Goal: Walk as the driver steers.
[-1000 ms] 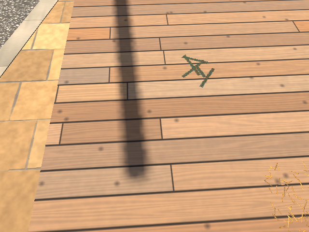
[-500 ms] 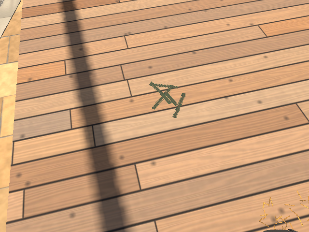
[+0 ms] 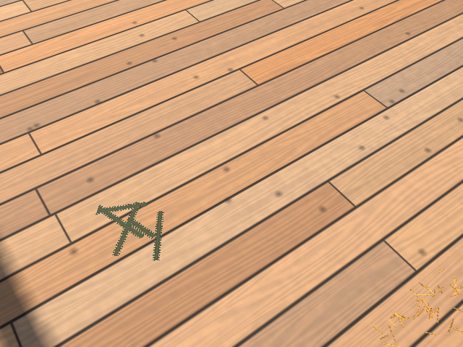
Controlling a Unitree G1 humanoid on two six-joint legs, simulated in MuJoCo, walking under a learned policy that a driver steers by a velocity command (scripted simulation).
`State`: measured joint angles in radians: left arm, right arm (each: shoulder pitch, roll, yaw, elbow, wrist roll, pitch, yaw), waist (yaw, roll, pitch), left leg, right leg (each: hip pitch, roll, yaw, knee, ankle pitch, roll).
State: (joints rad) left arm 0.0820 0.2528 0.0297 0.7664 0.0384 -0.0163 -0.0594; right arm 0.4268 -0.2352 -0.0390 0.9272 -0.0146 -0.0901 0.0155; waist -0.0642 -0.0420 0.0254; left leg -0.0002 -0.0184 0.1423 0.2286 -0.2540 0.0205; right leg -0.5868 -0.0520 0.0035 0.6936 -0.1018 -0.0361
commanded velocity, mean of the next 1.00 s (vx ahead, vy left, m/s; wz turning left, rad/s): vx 0.50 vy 0.00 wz -0.04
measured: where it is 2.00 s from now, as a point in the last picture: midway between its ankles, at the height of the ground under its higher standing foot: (236, 284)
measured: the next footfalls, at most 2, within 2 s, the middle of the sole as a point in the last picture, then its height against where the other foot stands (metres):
right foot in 0.10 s outside the picture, level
left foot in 0.64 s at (201, 336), level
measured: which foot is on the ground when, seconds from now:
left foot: down 0.00-0.10, up 0.12-0.62, down 0.64-1.00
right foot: up 0.00-0.08, down 0.10-0.66, up 0.68-1.00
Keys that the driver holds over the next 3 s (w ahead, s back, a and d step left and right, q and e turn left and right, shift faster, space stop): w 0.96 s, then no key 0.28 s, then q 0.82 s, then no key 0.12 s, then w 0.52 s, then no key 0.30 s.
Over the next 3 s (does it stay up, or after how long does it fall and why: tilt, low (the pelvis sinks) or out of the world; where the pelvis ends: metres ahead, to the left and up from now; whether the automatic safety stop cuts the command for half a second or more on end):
stays up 0.82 0.10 -0.01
